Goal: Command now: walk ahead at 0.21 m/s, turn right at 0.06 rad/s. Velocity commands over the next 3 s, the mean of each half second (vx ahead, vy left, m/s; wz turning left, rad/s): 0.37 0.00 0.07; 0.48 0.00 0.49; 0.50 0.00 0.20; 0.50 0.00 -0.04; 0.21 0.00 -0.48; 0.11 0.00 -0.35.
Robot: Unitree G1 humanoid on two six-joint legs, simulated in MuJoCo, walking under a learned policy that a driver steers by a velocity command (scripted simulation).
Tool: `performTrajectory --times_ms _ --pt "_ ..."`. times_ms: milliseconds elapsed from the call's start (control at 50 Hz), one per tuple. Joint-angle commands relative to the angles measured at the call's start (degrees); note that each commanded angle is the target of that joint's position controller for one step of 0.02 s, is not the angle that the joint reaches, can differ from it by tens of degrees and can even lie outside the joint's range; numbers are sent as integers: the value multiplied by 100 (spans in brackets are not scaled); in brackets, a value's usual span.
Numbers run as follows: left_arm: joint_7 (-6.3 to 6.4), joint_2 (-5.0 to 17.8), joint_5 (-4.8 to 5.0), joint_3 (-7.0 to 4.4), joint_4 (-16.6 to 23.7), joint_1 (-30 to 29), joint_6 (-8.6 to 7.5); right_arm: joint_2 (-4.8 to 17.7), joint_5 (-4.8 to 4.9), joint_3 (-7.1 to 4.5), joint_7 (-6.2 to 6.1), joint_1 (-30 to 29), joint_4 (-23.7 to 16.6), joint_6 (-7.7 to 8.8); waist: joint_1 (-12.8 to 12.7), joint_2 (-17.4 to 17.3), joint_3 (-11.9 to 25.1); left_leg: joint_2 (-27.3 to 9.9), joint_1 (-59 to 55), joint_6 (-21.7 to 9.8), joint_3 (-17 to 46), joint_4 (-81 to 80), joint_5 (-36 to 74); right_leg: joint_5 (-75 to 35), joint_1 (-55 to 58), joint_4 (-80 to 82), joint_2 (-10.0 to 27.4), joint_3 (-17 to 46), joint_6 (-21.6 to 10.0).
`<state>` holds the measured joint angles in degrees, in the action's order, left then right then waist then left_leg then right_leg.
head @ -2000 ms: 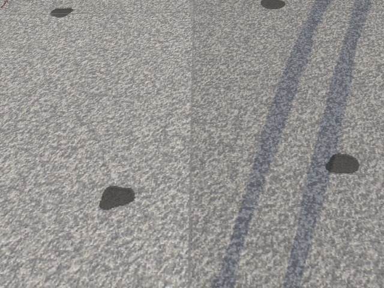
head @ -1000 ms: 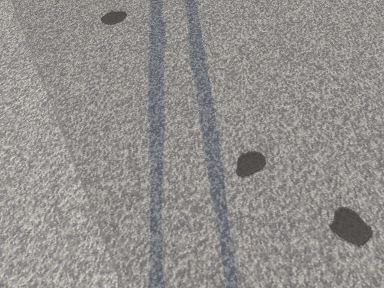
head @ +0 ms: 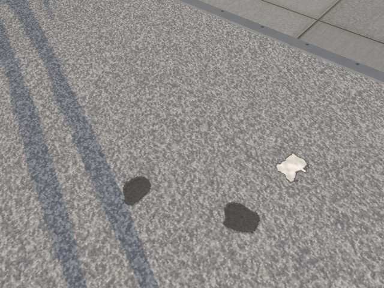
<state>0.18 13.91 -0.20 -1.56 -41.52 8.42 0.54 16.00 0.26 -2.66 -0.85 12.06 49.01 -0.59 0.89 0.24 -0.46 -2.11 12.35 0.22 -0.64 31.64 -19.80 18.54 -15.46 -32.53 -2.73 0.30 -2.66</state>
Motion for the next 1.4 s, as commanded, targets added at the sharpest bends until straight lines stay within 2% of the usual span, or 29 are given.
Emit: performTrajectory --times_ms 20,60,120,220,300,320,340,360,380,460,700,760,800,820,840,860,880,900,920,980,1040,1120,1220,1280,1320,1340,1360,1380,1400 --pt "25 609 97 -193 580 -642 -236 1239 5 -304 4 803 -61 227 320 -1377 -459 -1436 -405 -1280 2399 -2104 -2732 1110 -1637 -1037 -120 -281 116" --pt "18 867 232 -336 635 -763 -353 1073 -83 -255 -49 709 -108 386 322 -1315 -860 -1977 -619 -1596 3220 -2489 -2118 1316 -2587 -2435 278 212 76" --pt "-101 646 152 -305 568 -701 -485 909 105 -230 -59 701 -122 480 277 -744 -574 -1552 -1415 -1219 2181 -2363 -857 478 -2921 -1932 613 164 45" --pt "-268 442 155 -214 500 -696 -506 1126 124 -303 17 732 -171 390 274 -971 -268 -1045 -358 -1038 948 -2207 237 -393 -767 -322 296 -441 248" --pt "-142 929 212 -455 49 753 -426 874 115 -196 80 652 -178 396 -538 -570 68 -887 634 -681 656 -904 814 -741 1446 346 207 -369 -35" --pt "-50 1340 151 -584 -69 1600 -436 431 16 -44 110 568 -297 422 -928 361 567 -396 1357 -329 171 1049 515 -78 2457 812 1228 908 -363" --pt "-70 1980 12 -673 -89 2027 -462 37 100 63 53 721 -621 544 -818 1929 1068 379 2842 -90 154 3011 -1216 1422 3163 1892 2614 3778 -1234" --pt "-113 1523 0 -551 -99 1768 -552 666 283 -104 24 587 -593 603 -791 1225 710 153 3290 -172 842 3929 -1149 2334 2642 2242 2686 4209 -1346" --pt "-118 1149 53 -428 -84 1401 -614 881 345 -184 45 384 -628 622 -613 1052 79 -89 3547 -337 908 4015 -594 2100 2198 2224 2507 3357 -1117" --pt "-96 652 -45 -299 -100 660 -715 552 188 -200 108 419 -437 469 -173 648 -264 -479 2826 -294 839 3391 844 -685 1254 2450 1672 994 -571" --pt "84 1016 61 -406 -563 1283 -592 112 119 1 449 -1387 -1397 420 -573 108 -722 -196 2909 -297 -109 430 2338 -3031 1888 2463 1752 -1001 -501" --pt "145 1265 82 -467 -527 1232 -437 352 135 -114 530 -1240 -1572 395 -270 412 -275 251 2300 -611 -540 348 1589 -5741 2431 1501 1836 -1220 -369" --pt "198 1428 77 -502 -460 1142 -324 749 160 -326 495 -240 -1419 336 325 620 389 632 987 -907 -671 374 1106 -6909 2340 -23 1803 -1259 -278" --pt "218 1428 106 -483 -399 994 -319 1057 154 -504 401 687 -1212 302 867 457 818 718 -534 -1146 -458 -52 1367 -6282 1520 -1357 1597 -1344 -105" --pt "190 922 -87 -321 -262 1255 -400 1459 142 -593 254 1197 -1078 216 744 -634 1315 -376 -2301 -1463 1227 78 1507 -2028 -183 -3225 1113 -1239 96" --pt "72 452 -24 -133 42 1620 -615 1722 104 -594 276 939 -1290 304 221 -1452 2169 -1697 -3796 -2759 4786 -888 145 1636 -2311 -5074 -98 -118 337" --pt "-23 1062 171 -264 172 799 -824 1214 69 -473 290 1025 -1296 347 678 -559 2036 -1610 -3599 -2425 4665 -1484 -226 1259 -2896 -5228 220 744 218" --pt "-56 1110 303 -267 362 421 -908 1029 58 -417 289 774 -1261 406 536 -316 1149 -1425 -2783 -2157 3805 -1600 36 707 -3069 -4816 453 653 110" --pt "-10 1009 202 -245 326 409 -933 917 75 -375 298 379 -1307 450 187 269 591 -1155 -1798 -1963 3159 -1652 739 329 -2813 -4260 711 598 130" --pt "24 1034 -17 -311 238 760 -740 671 -9 -298 243 -151 -1464 496 -278 -18 273 -725 -396 -1857 2244 -1910 2056 -109 -1955 -3452 1031 537 375" --pt "45 780 -84 -224 311 534 -598 774 11 -301 158 84 -1271 536 -213 -126 119 -563 178 -1799 1530 -2026 2863 -681 -1918 -2659 1066 275 656" --pt "1 566 -44 -110 484 -333 -648 833 47 -285 87 425 -1067 494 206 -310 12 -198 256 -1366 963 -1947 2333 -2370 -1614 -811 845 115 659" --pt "-152 729 66 -139 701 -1030 -746 933 82 -288 97 896 -812 447 504 -449 -157 -697 -617 -1320 1445 -1607 1832 -2376 -1796 156 635 161 415" --pt "-213 872 65 -207 709 -792 -787 989 64 -313 61 933 -732 369 280 -622 -113 -990 -1207 -1167 1708 -1207 2554 -1563 -1616 400 525 134 122" --pt "-170 1167 35 -374 422 337 -812 870 37 -257 57 746 -777 333 -353 -526 587 -555 -1022 -907 1330 95 3966 -1703 54 622 406 -34 -232" --pt "-132 1507 -44 -451 303 1334 -807 617 -69 -139 46 741 -928 335 -738 7 1515 -168 -111 -680 1010 1723 2898 -1893 1709 405 1344 996 -645" --pt "-178 1869 -28 -569 82 1738 -749 139 54 -9 70 1628 -945 439 -396 1761 2164 794 2162 -224 587 3709 -718 -642 3656 901 2510 3629 -1590" --pt "-202 1275 111 -425 84 1806 -726 643 118 -76 80 1331 -889 491 -645 1237 1934 572 2972 -225 1077 4277 -1266 664 3653 1457 2493 4297 -1467" --pt "-170 1030 99 -342 135 1418 -695 919 188 -160 97 670 -1037 516 -695 737 1060 269 3302 -252 942 4385 -762 715 2964 1562 2302 3441 -1197"
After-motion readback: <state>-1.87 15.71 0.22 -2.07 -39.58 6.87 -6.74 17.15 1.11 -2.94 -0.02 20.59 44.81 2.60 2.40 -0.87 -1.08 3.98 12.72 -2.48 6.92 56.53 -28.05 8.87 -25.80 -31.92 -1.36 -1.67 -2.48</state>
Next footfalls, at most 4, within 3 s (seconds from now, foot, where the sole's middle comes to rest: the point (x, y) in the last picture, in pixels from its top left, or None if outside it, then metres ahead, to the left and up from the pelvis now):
0.32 right None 0.18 -0.15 -0.77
0.82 left None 0.50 0.09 -0.77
1.32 right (193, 207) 0.84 0.00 -0.77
1.86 left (112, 175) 1.00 0.34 -0.77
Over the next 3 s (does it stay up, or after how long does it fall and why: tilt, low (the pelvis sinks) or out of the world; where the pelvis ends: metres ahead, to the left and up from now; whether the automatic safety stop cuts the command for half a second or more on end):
stays up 1.18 0.32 0.02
